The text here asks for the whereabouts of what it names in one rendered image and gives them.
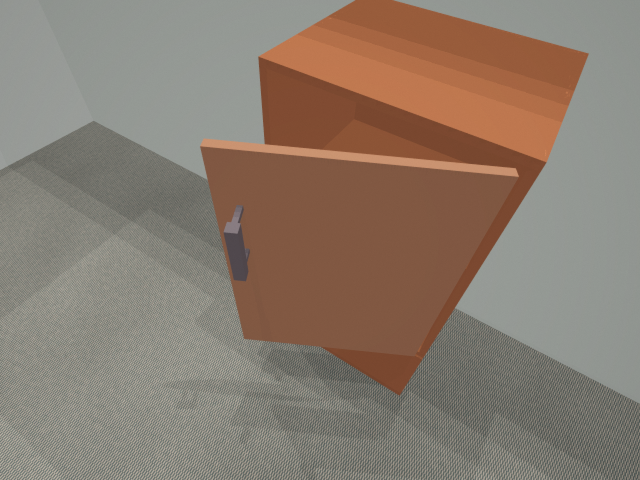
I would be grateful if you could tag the cupboard door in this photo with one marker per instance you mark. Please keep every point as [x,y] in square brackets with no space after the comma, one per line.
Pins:
[348,250]

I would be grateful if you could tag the handle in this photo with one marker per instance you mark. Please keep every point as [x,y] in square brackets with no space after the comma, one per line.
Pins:
[238,254]

